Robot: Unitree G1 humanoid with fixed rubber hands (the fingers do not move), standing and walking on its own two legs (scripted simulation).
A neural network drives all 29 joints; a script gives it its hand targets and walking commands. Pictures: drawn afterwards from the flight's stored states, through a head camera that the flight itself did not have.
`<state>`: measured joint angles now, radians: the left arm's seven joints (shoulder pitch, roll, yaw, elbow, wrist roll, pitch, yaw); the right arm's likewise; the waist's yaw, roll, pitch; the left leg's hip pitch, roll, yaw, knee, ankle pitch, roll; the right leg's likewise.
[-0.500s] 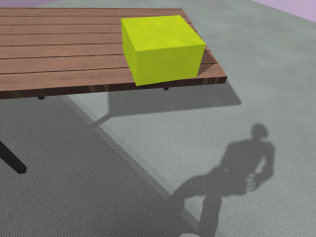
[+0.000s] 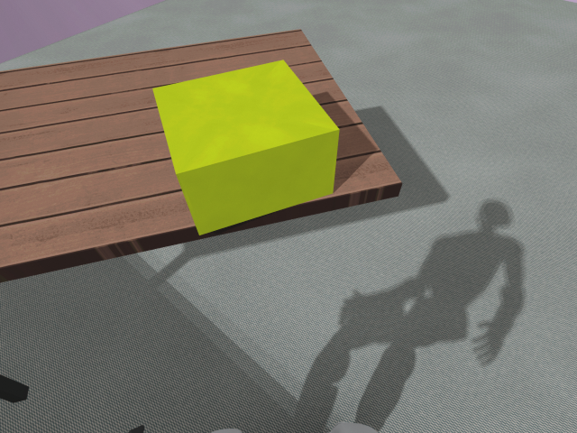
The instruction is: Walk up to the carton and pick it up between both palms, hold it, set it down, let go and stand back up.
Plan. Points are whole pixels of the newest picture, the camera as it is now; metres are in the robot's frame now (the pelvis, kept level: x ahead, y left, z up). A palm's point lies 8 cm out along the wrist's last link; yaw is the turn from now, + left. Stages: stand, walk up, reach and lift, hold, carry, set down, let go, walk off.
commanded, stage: walk up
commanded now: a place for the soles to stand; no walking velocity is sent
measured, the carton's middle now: (244, 141) +0.64 +0.07 +0.03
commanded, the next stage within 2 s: none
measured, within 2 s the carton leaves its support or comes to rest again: neither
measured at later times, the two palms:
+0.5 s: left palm out of the picture +0.13 +0.27 -0.13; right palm (416, 362) +0.24 -0.20 -0.11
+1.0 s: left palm (132, 367) +0.25 +0.26 -0.11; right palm (452, 375) +0.22 -0.26 -0.12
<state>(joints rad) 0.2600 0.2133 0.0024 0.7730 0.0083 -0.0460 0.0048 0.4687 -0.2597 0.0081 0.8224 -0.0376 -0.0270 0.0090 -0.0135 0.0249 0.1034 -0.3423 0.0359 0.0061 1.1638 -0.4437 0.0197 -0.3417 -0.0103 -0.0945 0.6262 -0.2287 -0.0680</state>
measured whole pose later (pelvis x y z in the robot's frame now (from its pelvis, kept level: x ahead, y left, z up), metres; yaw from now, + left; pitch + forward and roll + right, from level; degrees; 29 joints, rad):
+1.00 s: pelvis +0.17 +0.00 +0.01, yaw +1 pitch -2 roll +0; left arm 0.19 0.26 -0.05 0.91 -0.01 -0.01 0.00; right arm 0.25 -0.28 0.05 0.97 0.00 0.00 0.00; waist -0.01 0.01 0.06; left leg -0.26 0.07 0.06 0.50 -0.20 -0.03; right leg -0.23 -0.03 -0.03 0.53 -0.27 0.01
